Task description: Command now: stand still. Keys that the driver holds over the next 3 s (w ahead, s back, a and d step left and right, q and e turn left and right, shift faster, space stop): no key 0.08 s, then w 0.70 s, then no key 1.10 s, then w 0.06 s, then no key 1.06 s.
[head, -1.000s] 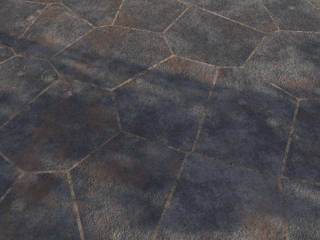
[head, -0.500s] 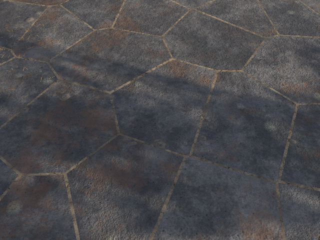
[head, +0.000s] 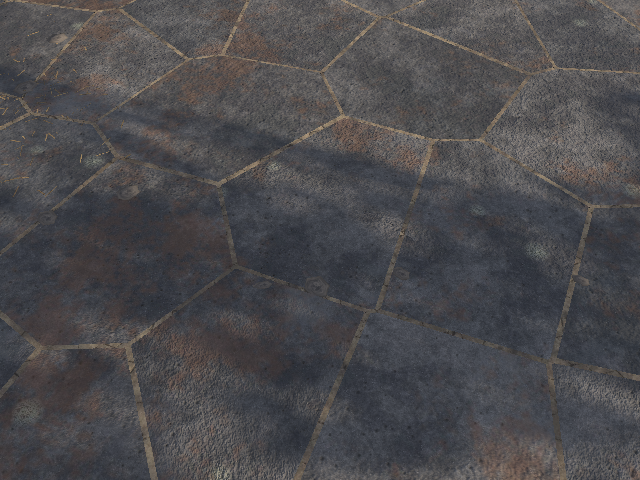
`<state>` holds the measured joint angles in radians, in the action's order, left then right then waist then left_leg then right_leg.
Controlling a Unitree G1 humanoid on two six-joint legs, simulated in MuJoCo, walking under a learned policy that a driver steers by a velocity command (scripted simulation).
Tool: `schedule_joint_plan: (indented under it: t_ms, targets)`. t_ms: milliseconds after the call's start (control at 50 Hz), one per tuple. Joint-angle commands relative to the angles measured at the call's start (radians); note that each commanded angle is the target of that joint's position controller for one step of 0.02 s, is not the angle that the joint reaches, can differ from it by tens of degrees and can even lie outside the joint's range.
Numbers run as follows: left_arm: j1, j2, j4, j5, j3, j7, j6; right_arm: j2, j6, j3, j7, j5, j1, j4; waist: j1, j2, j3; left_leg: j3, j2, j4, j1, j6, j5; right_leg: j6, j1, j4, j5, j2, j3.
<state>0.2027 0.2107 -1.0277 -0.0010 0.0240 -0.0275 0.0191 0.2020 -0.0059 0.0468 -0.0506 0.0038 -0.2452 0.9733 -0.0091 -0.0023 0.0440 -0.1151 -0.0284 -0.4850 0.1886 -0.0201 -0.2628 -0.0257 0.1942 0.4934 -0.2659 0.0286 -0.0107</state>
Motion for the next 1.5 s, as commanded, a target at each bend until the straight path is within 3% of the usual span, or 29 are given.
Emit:
schedule_joint_plan:
  t_ms: [20, 80, 140, 180, 220, 280, 340, 360, 380, 400, 420, 460, 520, 620, 740, 780, 820, 840, 860, 880, 920, 960, 1060, 1140, 1220, 1260, 1280, 1320, 1500]
  targets:
    - [0.017, 0.102, 0.020, 0.000, 0.016, -0.004, 0.007, 0.094, 0.010, 0.015, -0.003, -0.001, -0.025, -0.010, -0.001, 0.004, -0.003, -0.008, 0.023, 0.071, 0.013, 0.018, 0.144, -0.019, 0.018, -0.115, 0.065, -0.056, -0.061]
    - [0.025, 0.100, 0.008, 0.001, 0.014, -0.004, 0.006, 0.092, 0.011, 0.011, -0.003, -0.001, -0.030, 0.014, -0.001, 0.003, -0.001, -0.005, 0.023, 0.075, 0.015, 0.018, 0.142, -0.020, 0.015, -0.119, 0.069, -0.055, -0.060]
    - [0.064, 0.145, -0.011, 0.014, 0.028, -0.012, -0.002, 0.083, 0.012, 0.008, -0.005, -0.011, -0.042, 0.032, -0.012, 0.073, 0.016, 0.077, -0.043, -0.023, 0.094, 0.034, -0.211, -0.073, 0.029, -0.178, -0.384, -0.077, -0.124]
    - [0.124, 0.200, -0.017, 0.021, 0.046, -0.013, 0.007, 0.071, 0.037, 0.003, 0.003, -0.018, 0.010, 0.003, -0.039, 0.171, 0.069, 0.120, -0.031, -0.201, 0.239, 0.044, -0.221, -0.178, 0.014, -0.318, -0.612, -0.257, -0.375]
    - [0.114, 0.214, -0.004, 0.016, 0.055, -0.012, 0.026, 0.077, 0.065, 0.004, 0.018, -0.025, 0.042, -0.009, -0.035, 0.159, 0.119, 0.087, 0.047, -0.350, 0.299, 0.057, -0.193, -0.243, 0.053, -0.382, -0.540, -0.365, -0.509]
    - [0.054, 0.193, 0.029, 0.032, 0.053, -0.001, 0.040, 0.080, 0.090, 0.008, 0.034, -0.033, 0.022, -0.001, 0.005, 0.122, 0.087, 0.096, 0.083, -0.221, 0.245, 0.084, -0.213, -0.187, 0.034, -0.354, -0.344, -0.313, -0.373]
    - [0.023, 0.191, 0.045, 0.046, 0.052, 0.004, 0.027, 0.064, 0.094, 0.021, 0.040, -0.025, -0.141, 0.087, 0.079, 0.081, 0.016, 0.203, -0.017, 0.026, -0.141, 0.064, 0.031, -0.132, 0.204, -0.206, -0.240, -0.167, -0.164]
    - [0.012, 0.153, 0.052, 0.040, 0.039, 0.007, 0.029, 0.073, 0.089, 0.027, 0.040, -0.025, -0.218, 0.109, 0.108, 0.021, 0.000, 0.128, 0.025, 0.062, -0.240, 0.073, -0.002, -0.106, 0.279, -0.078, -0.202, -0.127, -0.116]
    - [-0.006, 0.070, 0.070, 0.020, 0.015, 0.018, 0.039, 0.136, 0.089, 0.039, 0.032, -0.024, -0.333, 0.120, 0.140, -0.197, -0.049, -0.176, 0.231, 0.200, -0.344, 0.135, -0.143, -0.041, 0.399, 0.270, -0.168, -0.039, 0.010]
    - [-0.011, 0.057, 0.109, 0.029, 0.016, 0.019, 0.059, 0.241, 0.098, 0.053, 0.045, -0.015, -0.396, 0.125, 0.134, -0.322, -0.034, -0.558, 0.411, 0.337, -0.372, 0.288, -0.338, -0.033, 0.604, 0.498, -0.303, 0.033, 0.010]
    - [-0.044, 0.105, 0.125, 0.051, 0.023, 0.020, 0.072, 0.202, 0.114, 0.038, 0.051, -0.006, -0.319, 0.114, 0.100, -0.196, 0.049, -0.620, 0.450, 0.362, -0.282, 0.328, -0.484, -0.049, 0.686, 0.647, -0.275, -0.046, -0.062]
    - [-0.036, 0.136, 0.112, 0.047, 0.031, 0.030, 0.089, 0.139, 0.131, 0.014, 0.061, -0.009, -0.171, 0.058, 0.045, -0.092, 0.086, -0.393, 0.345, 0.361, -0.241, 0.242, -0.305, -0.063, 0.704, 0.663, -0.061, -0.118, -0.068]
    - [-0.054, 0.132, 0.106, 0.019, 0.041, 0.039, 0.090, 0.094, 0.117, -0.006, 0.060, -0.004, -0.187, 0.054, 0.042, -0.093, 0.054, -0.151, 0.248, 0.367, -0.220, 0.181, 0.077, -0.029, 0.617, 0.541, 0.102, -0.141, -0.022]
    - [-0.250, 0.068, 0.188, 0.020, 0.015, 0.048, 0.081, 0.142, 0.100, -0.005, 0.033, 0.000, -0.250, 0.057, 0.082, -0.077, 0.079, -0.011, 0.204, 0.393, -0.138, 0.191, 0.275, 0.019, 0.535, 0.237, 0.265, -0.101, 0.043]
    - [-0.363, 0.098, 0.255, 0.031, 0.010, 0.074, 0.086, 0.164, 0.094, 0.007, 0.027, -0.021, -0.287, 0.076, 0.070, -0.090, 0.110, 0.027, 0.267, 0.375, -0.232, 0.182, 0.363, -0.024, 0.449, 0.042, 0.301, -0.075, 0.037]
    - [-0.303, 0.135, 0.251, 0.029, 0.025, 0.079, 0.091, 0.184, 0.084, 0.017, 0.026, -0.016, -0.259, 0.068, 0.019, -0.107, 0.048, 0.044, 0.281, 0.274, -0.296, 0.161, 0.627, -0.056, 0.343, 0.027, 0.242, -0.043, 0.053]
    - [-0.040, 0.204, 0.178, 0.022, 0.065, 0.070, 0.089, 0.186, 0.062, 0.017, 0.025, -0.001, -0.230, 0.054, -0.115, -0.129, -0.125, 0.091, 0.215, -0.057, -0.260, 0.108, 0.968, -0.101, -0.002, 0.014, 0.277, 0.016, 0.089]
    - [0.133, 0.262, 0.138, 0.002, 0.078, 0.061, 0.087, 0.159, 0.063, 0.004, 0.027, 0.014, -0.235, 0.026, -0.162, -0.055, -0.272, 0.099, 0.163, -0.340, -0.027, 0.070, 0.705, -0.157, -0.343, 0.080, 0.484, -0.149, -0.081]
    - [0.207, 0.323, 0.109, -0.018, 0.086, 0.063, 0.080, 0.004, 0.080, -0.038, 0.042, 0.010, -0.397, 0.037, -0.080, 0.262, -0.478, 0.098, -0.054, -0.771, 0.330, -0.005, -0.179, -0.364, -0.691, -0.006, 0.573, -0.448, -0.556]
    - [0.189, 0.238, 0.108, -0.005, 0.065, 0.065, 0.073, 0.089, 0.105, -0.017, 0.046, -0.010, -0.375, 0.071, -0.104, 0.182, -0.506, -0.073, -0.055, -0.930, 0.359, 0.004, -0.352, -0.360, -0.622, -0.090, 0.618, -0.433, -0.643]
    - [-0.024, 0.162, 0.144, 0.003, 0.038, 0.060, 0.077, 0.145, 0.117, -0.001, 0.037, -0.033, -0.192, 0.016, -0.042, 0.049, -0.221, 0.006, 0.060, -0.887, 0.401, 0.010, -0.234, -0.275, -0.283, -0.119, 0.769, -0.354, -0.307]
    - [-0.083, 0.118, 0.135, -0.010, 0.022, 0.065, 0.089, 0.134, 0.095, 0.013, 0.019, -0.017, -0.159, 0.003, 0.018, 0.025, -0.137, 0.034, 0.114, -0.773, 0.297, 0.008, -0.163, -0.236, -0.056, -0.191, 0.791, -0.283, -0.170]
    - [-0.118, 0.141, 0.095, -0.033, 0.017, 0.050, 0.091, 0.065, 0.047, 0.001, 0.003, -0.003, -0.126, -0.028, 0.078, 0.081, -0.127, 0.060, 0.124, -0.395, 0.136, -0.011, -0.049, -0.238, 0.122, -0.241, 0.836, -0.226, -0.031]
    - [-0.075, 0.183, 0.071, -0.018, 0.024, 0.033, 0.060, 0.110, 0.017, 0.008, 0.005, -0.005, -0.020, -0.047, 0.039, 0.083, -0.145, 0.074, 0.106, -0.213, 0.062, -0.017, 0.099, -0.213, 0.117, -0.264, 0.497, -0.227, -0.048]
    - [-0.050, 0.134, 0.050, 0.003, 0.005, 0.028, 0.040, 0.131, 0.009, 0.017, 0.004, 0.015, 0.034, -0.050, 0.046, 0.047, -0.059, 0.079, 0.098, 0.031, -0.040, 0.024, 0.177, -0.130, 0.167, -0.227, 0.045, -0.171, -0.080]
    - [0.076, 0.115, 0.028, -0.016, 0.002, 0.031, 0.043, 0.224, 0.011, 0.033, -0.004, 0.010, 0.053, -0.060, -0.036, -0.100, -0.053, -0.013, 0.196, 0.052, -0.106, 0.077, 0.381, -0.049, 0.208, -0.143, -0.080, -0.059, -0.022]
    - [0.100, 0.093, 0.022, -0.013, -0.003, 0.022, 0.033, 0.196, 0.011, 0.030, 0.003, 0.000, 0.070, -0.039, -0.051, -0.177, -0.068, -0.010, 0.176, 0.077, -0.015, 0.097, 0.189, -0.027, 0.126, -0.144, -0.058, -0.028, 0.033]
    - [0.035, 0.125, 0.026, -0.010, 0.002, 0.008, 0.012, 0.125, 0.019, 0.016, 0.015, 0.004, 0.100, -0.037, -0.021, -0.103, -0.034, 0.020, 0.124, 0.095, 0.053, 0.060, 0.118, -0.015, 0.070, -0.122, -0.001, -0.035, 0.037]
    - [0.031, 0.123, 0.002, 0.000, 0.005, 0.003, -0.003, 0.137, 0.033, 0.018, 0.016, -0.006, 0.081, 0.021, -0.003, -0.020, -0.096, 0.056, 0.094, 0.015, -0.040, 0.067, 0.400, -0.011, 0.001, -0.072, 0.223, -0.061, 0.026]
